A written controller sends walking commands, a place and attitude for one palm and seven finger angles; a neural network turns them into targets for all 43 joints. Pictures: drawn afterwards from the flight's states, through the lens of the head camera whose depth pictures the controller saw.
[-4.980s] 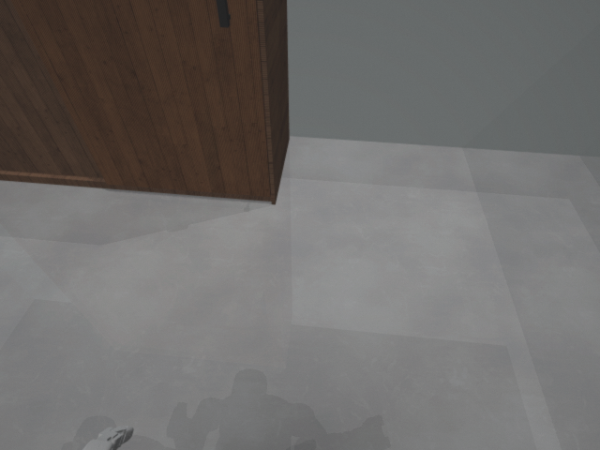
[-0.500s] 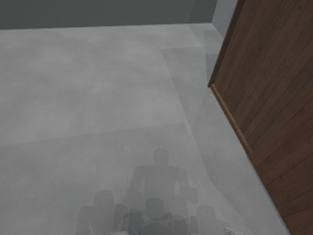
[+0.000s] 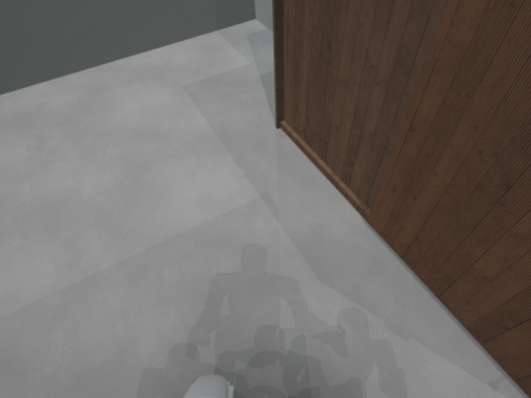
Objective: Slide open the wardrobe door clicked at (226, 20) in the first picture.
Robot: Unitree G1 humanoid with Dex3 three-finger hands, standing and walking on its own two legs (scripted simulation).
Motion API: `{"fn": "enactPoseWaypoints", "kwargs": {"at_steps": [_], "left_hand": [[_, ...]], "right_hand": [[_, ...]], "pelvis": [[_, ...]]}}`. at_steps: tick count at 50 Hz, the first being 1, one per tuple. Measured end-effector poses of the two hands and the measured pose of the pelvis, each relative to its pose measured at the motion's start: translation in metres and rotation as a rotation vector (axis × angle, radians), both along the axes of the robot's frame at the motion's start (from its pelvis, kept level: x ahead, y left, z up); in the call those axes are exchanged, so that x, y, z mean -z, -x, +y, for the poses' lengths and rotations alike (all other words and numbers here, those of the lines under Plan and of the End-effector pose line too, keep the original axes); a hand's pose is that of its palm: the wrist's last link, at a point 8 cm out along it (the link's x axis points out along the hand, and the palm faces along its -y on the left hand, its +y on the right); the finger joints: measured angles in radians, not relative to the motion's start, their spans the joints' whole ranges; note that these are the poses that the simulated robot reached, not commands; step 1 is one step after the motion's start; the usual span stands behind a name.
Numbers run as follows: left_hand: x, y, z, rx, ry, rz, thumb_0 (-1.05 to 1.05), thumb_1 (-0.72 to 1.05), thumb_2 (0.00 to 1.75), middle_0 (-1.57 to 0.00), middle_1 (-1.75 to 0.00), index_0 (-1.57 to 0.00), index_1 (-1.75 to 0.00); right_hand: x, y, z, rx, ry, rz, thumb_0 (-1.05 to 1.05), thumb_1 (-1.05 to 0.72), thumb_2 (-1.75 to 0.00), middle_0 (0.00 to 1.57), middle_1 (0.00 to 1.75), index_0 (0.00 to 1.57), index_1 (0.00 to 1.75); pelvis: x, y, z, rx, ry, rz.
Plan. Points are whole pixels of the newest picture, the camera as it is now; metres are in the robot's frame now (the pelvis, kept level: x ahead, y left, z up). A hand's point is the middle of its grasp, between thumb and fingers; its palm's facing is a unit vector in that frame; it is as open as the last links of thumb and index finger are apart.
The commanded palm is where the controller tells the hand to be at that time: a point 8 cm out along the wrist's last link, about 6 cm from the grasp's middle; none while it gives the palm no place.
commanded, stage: turn to face it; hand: right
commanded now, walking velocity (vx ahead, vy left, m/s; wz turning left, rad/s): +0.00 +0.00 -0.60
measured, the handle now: out of the picture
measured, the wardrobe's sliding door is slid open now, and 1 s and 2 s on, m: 0.00 0.00 0.00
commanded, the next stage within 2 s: take the last steps up to it in 1.44 s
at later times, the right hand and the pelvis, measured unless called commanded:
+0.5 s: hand out of the picture -0.03 -0.14 -0.15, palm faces +0.33 +0.90 -0.28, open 7.4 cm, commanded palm none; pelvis -0.04 +0.07 +0.00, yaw -20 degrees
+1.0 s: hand out of the picture -0.13 -0.21 -0.17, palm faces +0.61 +0.76 -0.25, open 7.4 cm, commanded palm none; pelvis -0.08 +0.02 +0.00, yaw -37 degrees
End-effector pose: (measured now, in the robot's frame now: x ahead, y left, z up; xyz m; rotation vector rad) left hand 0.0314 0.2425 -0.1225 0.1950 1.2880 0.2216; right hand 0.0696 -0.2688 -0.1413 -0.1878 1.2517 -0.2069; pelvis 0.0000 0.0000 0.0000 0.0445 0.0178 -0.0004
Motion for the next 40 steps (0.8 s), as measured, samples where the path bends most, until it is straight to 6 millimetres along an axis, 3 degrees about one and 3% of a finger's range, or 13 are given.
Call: {"fn": "enactPoseWaypoints", "kwargs": {"at_steps": [6, 13, 16, 24, 30, 37, 40], "left_hand": [[0.006, -0.010, 0.013, 0.059, 0.020, -0.009, 0.00, 0.91, 0.90, -0.20, -0.30, -0.21, -0.30], [0.023, -0.024, 0.048, 0.137, 0.046, -0.021, 0.00, 0.91, 0.90, -0.20, -0.30, -0.21, -0.30], [0.032, -0.035, 0.064, 0.173, 0.053, -0.032, 0.00, 0.91, 0.90, -0.20, -0.30, -0.21, -0.30], [0.018, -0.063, 0.076, 0.298, 0.046, -0.036, 0.00, 0.91, 0.90, -0.19, -0.30, -0.20, -0.29], [0.015, -0.083, 0.052, 0.424, 0.021, 0.000, 0.01, 0.91, 0.90, -0.19, -0.30, -0.20, -0.29], [0.009, -0.116, -0.018, 0.592, -0.004, -0.098, 0.01, 0.91, 0.90, -0.19, -0.30, -0.20, -0.29], [-0.002, -0.118, -0.042, 0.633, 0.001, -0.137, 0.00, 0.91, 0.90, -0.19, -0.30, -0.20, -0.29]], "right_hand": [[-0.010, 0.001, 0.010, 0.045, 0.019, -0.066, 0.00, -0.91, -0.90, 0.19, 0.30, 0.20, 0.30], [-0.020, 0.013, 0.048, 0.089, 0.034, -0.161, 0.00, -0.91, -0.90, 0.20, 0.30, 0.20, 0.30], [-0.021, 0.037, 0.065, 0.122, 0.055, -0.170, 0.00, -0.90, -0.90, 0.20, 0.30, 0.20, 0.30], [-0.026, 0.112, 0.089, 0.255, 0.044, -0.075, 0.00, -0.90, -0.90, 0.20, 0.30, 0.21, 0.30], [-0.013, 0.167, 0.089, 0.366, 0.016, -0.022, 0.00, -0.90, -0.90, 0.20, 0.30, 0.21, 0.30], [0.021, 0.242, 0.065, 0.511, -0.029, 0.066, 0.00, -0.90, -0.90, 0.20, 0.30, 0.21, 0.30], [0.021, 0.259, 0.054, 0.546, -0.033, 0.105, 0.00, -0.90, -0.90, 0.20, 0.30, 0.21, 0.30]], "pelvis": [[0.001, 0.009, 0.013, 0.074, 0.010, -0.010], [0.009, 0.026, 0.046, 0.169, 0.033, -0.009], [0.014, 0.033, 0.061, 0.208, 0.047, -0.016], [0.002, 0.041, 0.074, 0.329, 0.081, -0.025], [0.005, 0.050, 0.066, 0.415, 0.074, -0.012], [0.021, 0.068, 0.038, 0.504, 0.056, 0.001], [0.015, 0.073, 0.031, 0.523, 0.036, -0.006]]}}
